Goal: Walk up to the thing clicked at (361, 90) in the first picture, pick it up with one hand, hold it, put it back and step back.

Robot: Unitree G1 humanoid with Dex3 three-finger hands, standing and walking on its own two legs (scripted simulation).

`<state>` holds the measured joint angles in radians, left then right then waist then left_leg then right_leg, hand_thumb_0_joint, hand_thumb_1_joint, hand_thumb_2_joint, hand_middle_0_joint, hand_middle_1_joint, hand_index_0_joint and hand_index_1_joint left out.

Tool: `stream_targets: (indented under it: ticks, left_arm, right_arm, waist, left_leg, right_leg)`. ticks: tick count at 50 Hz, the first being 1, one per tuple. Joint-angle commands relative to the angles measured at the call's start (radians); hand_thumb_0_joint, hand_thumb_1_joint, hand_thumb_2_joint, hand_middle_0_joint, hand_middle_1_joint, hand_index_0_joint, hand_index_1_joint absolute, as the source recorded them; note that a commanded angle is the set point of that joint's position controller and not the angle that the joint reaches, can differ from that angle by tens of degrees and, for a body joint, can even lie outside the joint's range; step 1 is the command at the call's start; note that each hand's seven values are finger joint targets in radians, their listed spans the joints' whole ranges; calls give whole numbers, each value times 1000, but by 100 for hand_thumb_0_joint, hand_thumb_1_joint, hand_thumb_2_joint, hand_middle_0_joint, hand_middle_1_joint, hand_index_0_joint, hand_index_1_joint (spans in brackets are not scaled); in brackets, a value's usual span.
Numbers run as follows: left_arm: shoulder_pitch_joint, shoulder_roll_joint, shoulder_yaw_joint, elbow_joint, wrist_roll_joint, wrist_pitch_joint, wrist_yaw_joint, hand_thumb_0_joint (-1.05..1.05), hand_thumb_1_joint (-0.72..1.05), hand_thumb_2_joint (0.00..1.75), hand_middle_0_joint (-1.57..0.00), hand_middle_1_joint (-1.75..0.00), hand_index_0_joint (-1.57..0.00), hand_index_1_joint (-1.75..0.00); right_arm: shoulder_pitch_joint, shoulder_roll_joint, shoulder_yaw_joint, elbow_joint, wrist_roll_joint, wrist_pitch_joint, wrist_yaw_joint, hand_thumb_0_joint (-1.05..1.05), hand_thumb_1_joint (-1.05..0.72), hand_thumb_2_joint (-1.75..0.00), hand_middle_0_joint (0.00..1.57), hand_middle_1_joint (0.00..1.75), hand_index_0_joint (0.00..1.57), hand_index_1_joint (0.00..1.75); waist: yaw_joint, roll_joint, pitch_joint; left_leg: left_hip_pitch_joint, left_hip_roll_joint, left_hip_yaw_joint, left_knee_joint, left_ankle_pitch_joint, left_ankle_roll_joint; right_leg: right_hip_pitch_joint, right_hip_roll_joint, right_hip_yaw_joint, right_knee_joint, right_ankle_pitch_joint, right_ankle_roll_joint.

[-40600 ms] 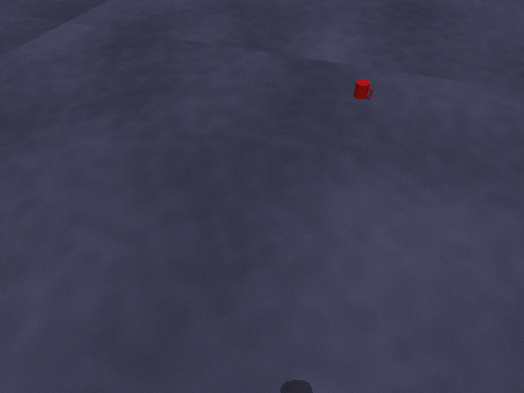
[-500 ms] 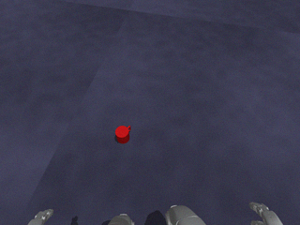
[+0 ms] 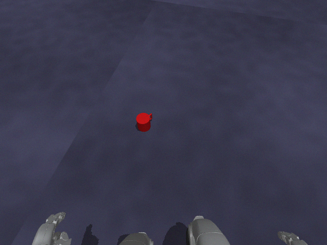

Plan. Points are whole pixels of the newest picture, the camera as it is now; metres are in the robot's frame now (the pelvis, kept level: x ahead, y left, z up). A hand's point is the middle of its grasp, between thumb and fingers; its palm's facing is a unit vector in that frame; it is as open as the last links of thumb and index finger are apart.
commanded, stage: step back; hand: left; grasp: from above
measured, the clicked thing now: (145, 121) +0.89 +0.14 -0.70
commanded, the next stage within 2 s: stand in 1.58 s
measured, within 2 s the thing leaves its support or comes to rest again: neither
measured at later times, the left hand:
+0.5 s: hand out of the picture -0.11 +0.24 -0.12, palm faces -0.07 -0.90 -0.44, open 7.4 cm
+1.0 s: hand out of the picture -0.22 +0.24 -0.13, palm faces +0.03 -0.93 -0.36, open 7.4 cm
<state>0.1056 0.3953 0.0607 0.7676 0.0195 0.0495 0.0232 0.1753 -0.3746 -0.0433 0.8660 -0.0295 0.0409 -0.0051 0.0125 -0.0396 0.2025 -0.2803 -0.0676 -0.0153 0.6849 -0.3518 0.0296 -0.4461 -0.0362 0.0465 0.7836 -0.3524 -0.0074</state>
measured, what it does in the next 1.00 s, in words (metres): walks backwards: right foot, then left foot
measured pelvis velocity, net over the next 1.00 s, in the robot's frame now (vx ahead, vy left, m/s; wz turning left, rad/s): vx -0.27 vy -0.02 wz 0.00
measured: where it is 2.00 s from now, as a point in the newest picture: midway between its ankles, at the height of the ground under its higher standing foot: outside the picture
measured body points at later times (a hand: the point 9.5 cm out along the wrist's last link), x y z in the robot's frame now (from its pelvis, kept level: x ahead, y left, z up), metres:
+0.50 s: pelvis -0.18 -0.03 +0.01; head -0.13 -0.06 +0.46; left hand -0.11 +0.29 -0.09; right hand -0.08 -0.36 -0.11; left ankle -0.14 +0.11 -0.64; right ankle -0.18 -0.15 -0.71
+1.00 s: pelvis -0.27 -0.02 +0.02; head -0.27 -0.03 +0.47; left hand -0.22 +0.29 -0.11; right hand -0.18 -0.33 -0.11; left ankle -0.25 +0.10 -0.70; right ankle -0.24 -0.15 -0.71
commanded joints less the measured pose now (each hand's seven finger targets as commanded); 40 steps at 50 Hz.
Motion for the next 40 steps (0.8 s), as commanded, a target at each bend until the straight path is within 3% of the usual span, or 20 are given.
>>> stream_targets:
  ticks: [1,4,9,11,15,16,17,18,19,21,23,27,29,31,32,33,34,35,37,40]
  left_arm:
    - [-9,202,80,-63,-2,-1,27,0,90,90,-20,-30,-20,-30]
    - [103,199,81,-7,-8,-3,15,0,90,90,-20,-30,-20,-30]
    - [76,173,67,-7,2,-15,-3,0,90,90,-20,-30,-20,-30]
    - [90,173,64,5,1,-18,-5,0,90,90,-20,-30,-20,-30]
    - [267,167,68,100,3,-28,-13,0,90,90,-20,-30,-20,-30]
    - [248,204,80,95,19,-32,-11,0,90,90,-20,-30,-20,-30]
    - [228,299,109,75,34,-34,-11,0,90,90,-20,-30,-20,-30]
    - [146,396,121,26,36,-30,-6,0,90,90,-20,-30,-20,-30]
    - [89,365,112,6,26,-37,0,0,90,90,-20,-30,-20,-30]
    - [-58,265,77,-16,24,-44,8,0,90,90,-20,-30,-20,-30]
    - [-31,249,81,-27,35,-50,13,0,90,90,-20,-30,-20,-30]
    - [103,257,88,9,35,-51,18,0,90,90,-20,-30,-20,-30]
    - [97,259,86,11,26,-46,11,0,90,90,-20,-30,-20,-30]
    - [77,257,76,18,14,-38,1,0,90,90,-20,-30,-20,-30]
    - [67,238,64,23,13,-35,-2,0,90,90,-20,-30,-20,-30]
    - [94,180,48,23,11,-33,-5,0,90,90,-20,-30,-20,-30]
    - [36,148,37,19,-8,-35,-7,0,90,90,-20,-30,-20,-30]
    - [-25,224,65,42,7,-38,-2,0,90,90,-20,-30,-20,-30]
    - [30,190,55,80,-11,-42,-22,0,90,90,-20,-30,-20,-30]
    - [72,181,55,122,-3,-60,-34,0,90,90,-20,-30,-20,-30]
  right_arm:
    - [-37,-322,-91,-92,-6,-41,-16,0,-90,-90,20,30,20,30]
    - [-97,-253,-72,-106,-7,-39,-27,0,-90,-90,20,30,20,30]
    - [-28,-254,-76,-106,-6,-30,-22,0,-90,-90,20,30,20,30]
    - [-27,-266,-79,-109,-10,-21,-19,0,-90,-90,20,30,20,30]
    - [-98,-280,-74,-117,8,7,-13,0,-90,-90,20,30,20,30]
    - [-74,-238,-61,-121,11,9,-11,0,-90,-90,20,30,20,30]
    - [-72,-165,-42,-141,23,1,-12,0,-90,-90,20,30,20,30]
    - [-134,-182,-56,-153,17,5,-31,0,-90,-90,20,30,20,30]
    - [-137,-222,-71,-142,18,8,-33,0,-90,-90,20,30,20,30]
    - [-39,-216,-63,-84,25,9,-32,0,-90,-90,20,30,20,30]
    - [6,-211,-56,-76,25,0,-29,0,-90,-90,20,30,20,30]
    - [-47,-190,-51,-92,7,-16,-19,0,-90,-90,20,30,20,30]
    - [-37,-189,-57,-73,-1,-25,-14,0,-90,-90,20,30,20,30]
    - [34,-178,-62,-18,2,-34,-9,0,-90,-90,20,30,20,30]
    - [77,-182,-69,12,-3,-41,-11,0,-90,-90,20,30,20,30]
    - [91,-226,-84,25,-18,-49,-13,0,-90,-90,20,30,20,30]
    - [15,-316,-86,4,-13,-53,-7,0,-90,-90,20,30,20,30]
    - [-26,-351,-91,-1,-5,-54,-1,0,-90,-90,20,30,20,30]
    - [-97,-245,-56,-5,-11,-73,-8,0,-90,-90,20,30,20,30]
    - [-97,-247,-60,15,-16,-70,1,0,-90,-90,20,30,20,30]
  waist:
    - [-27,121,-213]
    - [32,149,-192]
    - [-37,199,-219]
    - [-39,225,-248]
    - [36,234,-319]
    - [24,152,-286]
    - [32,-120,-238]
    - [93,-253,-176]
    - [53,-160,-114]
    - [-45,-40,-93]
    - [-28,-98,-155]
    - [60,-155,-234]
    - [54,-170,-239]
    - [23,-157,-234]
    - [-4,-129,-245]
    - [1,12,-266]
    - [-6,237,-203]
    - [-36,211,-127]
    - [19,94,-113]
    - [6,203,-136]
  left_leg:
    - [-46,431,-427,-326,469,256]
    - [4,337,-251,-270,468,208]
    - [147,323,-226,-255,414,238]
    - [154,325,-222,-253,365,224]
    - [33,263,-148,-166,253,123]
    - [-108,201,-124,-101,126,69]
    - [-340,17,-71,108,-101,-6]
    - [-279,-13,-116,345,-273,-44]
    - [-223,16,-207,473,-245,-49]
    - [-204,-48,-176,555,-134,-43]
    - [-195,-34,-141,548,-124,-52]
    - [-243,41,-61,199,-182,-56]
    - [-145,48,-3,25,-197,-41]
    - [32,22,60,-214,-59,-23]
    - [123,31,34,-315,14,-4]
    - [247,148,-180,-358,-85,31]
    - [89,361,-489,-452,-347,145]
    - [-147,436,-552,-498,-463,231]
    - [-109,304,-334,-415,-248,162]
    - [-101,253,-242,-397,-269,120]
  right_leg:
    - [-3,136,184,486,-268,-21]
    - [-47,134,145,544,-163,-1]
    - [-12,99,58,253,-184,47]
    - [44,78,15,103,-170,40]
    - [309,67,-78,-360,32,-16]
    - [364,22,20,-376,39,-41]
    - [375,-194,336,-415,37,-121]
    - [73,-417,546,-518,43,-296]
    - [-57,-416,508,-525,59,-305]
    - [-26,-232,194,-388,309,-203]
    - [99,-199,129,-322,436,-188]
    - [394,-231,182,-292,332,-195]
    - [360,-235,193,-291,262,-197]
    - [262,-195,148,-258,171,-161]
    - [193,-181,128,-214,132,-126]
    - [21,-140,93,-97,42,-78]
    - [-78,24,-64,7,-197,-17]
    - [41,-14,15,135,-259,-10]
    - [66,5,56,148,-124,-18]
    - [172,14,-42,-83,-104,-8]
